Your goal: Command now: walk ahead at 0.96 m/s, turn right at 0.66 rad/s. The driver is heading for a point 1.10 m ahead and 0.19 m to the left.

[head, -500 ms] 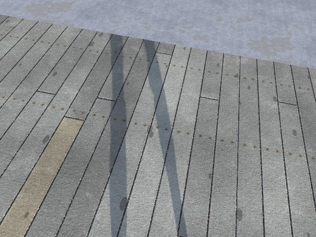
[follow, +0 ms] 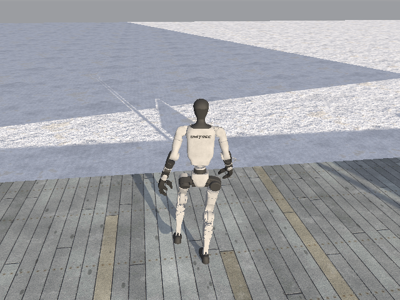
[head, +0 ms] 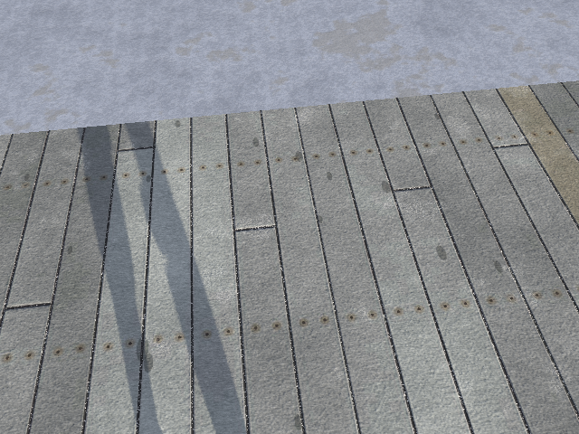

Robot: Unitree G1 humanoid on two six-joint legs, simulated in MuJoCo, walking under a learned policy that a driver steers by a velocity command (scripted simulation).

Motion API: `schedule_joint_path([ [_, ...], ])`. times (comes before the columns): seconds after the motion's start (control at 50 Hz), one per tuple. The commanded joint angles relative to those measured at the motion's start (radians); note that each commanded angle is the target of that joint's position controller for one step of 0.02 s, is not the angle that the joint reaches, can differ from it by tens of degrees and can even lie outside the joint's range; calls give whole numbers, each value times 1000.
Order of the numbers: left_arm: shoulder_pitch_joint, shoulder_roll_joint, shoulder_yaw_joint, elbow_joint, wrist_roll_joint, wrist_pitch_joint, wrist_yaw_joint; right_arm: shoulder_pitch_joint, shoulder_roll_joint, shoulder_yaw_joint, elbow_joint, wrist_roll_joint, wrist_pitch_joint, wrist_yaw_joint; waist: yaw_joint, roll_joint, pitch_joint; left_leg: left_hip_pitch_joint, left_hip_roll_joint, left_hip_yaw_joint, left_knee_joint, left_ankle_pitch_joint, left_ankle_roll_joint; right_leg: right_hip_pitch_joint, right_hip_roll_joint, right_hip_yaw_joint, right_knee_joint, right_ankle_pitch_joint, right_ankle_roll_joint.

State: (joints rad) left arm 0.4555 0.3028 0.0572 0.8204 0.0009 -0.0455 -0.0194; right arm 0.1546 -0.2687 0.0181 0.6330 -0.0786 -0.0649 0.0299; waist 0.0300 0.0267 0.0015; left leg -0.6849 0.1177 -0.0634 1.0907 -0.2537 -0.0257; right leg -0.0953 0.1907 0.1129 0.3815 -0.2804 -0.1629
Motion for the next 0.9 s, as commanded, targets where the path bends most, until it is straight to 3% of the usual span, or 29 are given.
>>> schedule_joint_path([
  [0.02,-14,148,34,-53,-7,-33,8,-135,-75,-9,-100,12,1,13,-2,-73,139,2,-35,118,-223,169,-15,-167,-191,212,-249,375,-101],
  [0.08,58,134,28,-3,-22,-48,13,-242,-47,4,-110,29,-18,21,64,-59,107,152,-93,163,-464,408,27,-85,-208,170,-285,702,-35],
  [0.14,47,202,37,15,-14,-65,25,-185,-104,-16,-84,41,-21,4,26,-99,20,278,-156,175,-560,380,87,122,-265,130,-171,1130,15],
  [0.16,37,224,42,21,5,-64,30,-91,-142,-33,-52,47,-21,-8,-26,-120,-42,371,-179,158,-563,329,102,179,-285,122,-64,1228,34],
  [0.18,4,240,48,20,34,-55,34,86,-193,-57,6,62,-17,-23,-114,-136,-135,525,-203,159,-535,252,118,196,-296,106,109,1316,40],
  [0.2,-67,236,50,15,52,-43,39,328,-226,-77,80,66,-9,-41,-253,-111,-209,728,-181,168,-559,227,138,124,-275,50,393,1302,49],
  [0.22,-129,172,34,-2,62,-44,46,533,-278,-102,130,58,1,-61,-340,-4,-278,938,-48,13,-472,0,199,-73,-194,2,845,873,58],
  [0.24,55,23,-4,-58,-16,-54,19,464,-362,-123,148,34,-2,-45,-136,453,-381,1209,248,-707,-635,-88,434,-524,20,15,1243,-198,147],
  [0.26,-41,98,-15,-48,25,-62,26,335,-240,-118,113,48,4,-25,-163,146,-313,1118,191,-817,-757,-225,428,-641,-80,22,1219,-109,100],
  [0.3,-233,110,-24,-102,53,-71,13,271,-133,-95,147,61,-3,-14,-115,-93,-88,792,115,-591,-819,-186,354,-611,-180,19,1049,-8,90],
  [0.34,-294,76,-42,-154,84,-51,1,299,-107,-81,195,60,-12,-26,-55,-66,28,571,39,-487,-845,-52,338,-572,-213,7,944,-47,122],
  [0.36,-281,49,-53,-172,88,-38,-2,297,-127,-85,210,66,-18,-29,-15,-30,48,513,19,-459,-873,-80,343,-577,-232,7,889,-80,138],
  [0.42,-378,52,-76,-238,64,-39,-8,238,-186,-102,190,64,-31,-30,20,-24,143,302,-19,-326,-911,428,333,-477,-250,-66,546,-6,193],
  [0.46,-439,12,-93,-255,40,-44,-17,237,-195,-115,192,73,-26,-19,-13,-2,99,199,-116,-202,-887,595,243,-229,-175,-147,316,250,200],
  [0.48,-428,15,-90,-253,32,-41,-14,263,-209,-125,200,80,-22,-11,-25,21,54,220,-124,-203,-854,610,211,-152,-148,-146,274,355,196],
  [0.5,-468,63,-58,-270,-2,-76,8,294,-182,-123,158,147,-31,-36,-58,-57,33,239,-118,-285,-824,413,182,-96,-114,-63,163,387,211],
  [0.52,-480,85,-44,-277,-9,-83,22,300,-206,-127,167,153,-28,-48,-48,-43,6,305,-115,-309,-792,378,161,-70,-107,-42,99,416,213],
  [0.56,-400,115,-17,-268,0,-84,45,266,-210,-137,150,137,-7,-60,15,23,-63,364,-173,-287,-586,430,85,55,-124,-35,22,494,200],
  [0.58,-256,134,-3,-239,16,-80,51,233,-177,-132,123,125,2,-61,90,48,-156,313,-212,-256,-376,393,31,222,-191,-10,62,565,173],
  [0.6,-106,175,1,-211,30,-65,55,271,-44,-95,87,89,15,-63,101,-102,-308,169,-277,-162,-24,-205,-19,442,-448,185,184,884,88],
  [0.62,-104,171,-12,-235,62,-48,41,529,-7,-71,78,103,21,-58,-13,-352,-516,77,-277,-182,268,-552,-33,577,-730,534,202,1169,-71],
  [0.64,-191,191,15,-235,22,-27,30,570,-85,-75,79,120,41,-53,-41,-332,-535,26,-161,-131,446,-424,-58,499,-767,623,138,797,-173],
  [0.66,-278,100,2,-264,11,-13,33,444,-123,-92,68,127,59,-63,-24,-206,-376,-49,-111,-59,430,-326,-72,358,-653,467,69,551,-138],
  [0.68,-338,49,-12,-259,4,-2,39,342,-160,-111,50,121,76,-75,-29,-114,-234,-57,-80,-18,390,-252,-83,198,-573,304,33,509,-86],
  [0.7,-376,35,-17,-251,8,1,40,304,-171,-124,32,117,91,-83,-49,-108,-154,-22,-56,-14,356,-231,-92,71,-521,201,6,556,-63],
  [0.74,-413,59,2,-214,17,-3,41,249,-105,-114,-18,111,104,-78,-73,-149,-50,52,-19,12,183,-209,-85,-104,-475,47,-67,568,-36],
  [0.78,-404,95,23,-181,20,-15,46,186,-67,-105,-60,102,98,-73,-62,-136,-67,69,-3,25,40,-147,-75,-94,-496,-8,-97,639,-64],
  [0.82,-429,117,36,-167,11,-11,54,169,-70,-105,-66,101,95,-56,-68,-123,-119,140,5,27,-95,-12,-48,-74,-509,-72,-98,631,-62],
  [0.9,-462,146,50,-148,-18,-4,41,97,-119,-119,-86,104,119,-17,-61,-127,-91,266,-17,80,-294,110,4,-92,-500,-201,-86,483,-18],
])
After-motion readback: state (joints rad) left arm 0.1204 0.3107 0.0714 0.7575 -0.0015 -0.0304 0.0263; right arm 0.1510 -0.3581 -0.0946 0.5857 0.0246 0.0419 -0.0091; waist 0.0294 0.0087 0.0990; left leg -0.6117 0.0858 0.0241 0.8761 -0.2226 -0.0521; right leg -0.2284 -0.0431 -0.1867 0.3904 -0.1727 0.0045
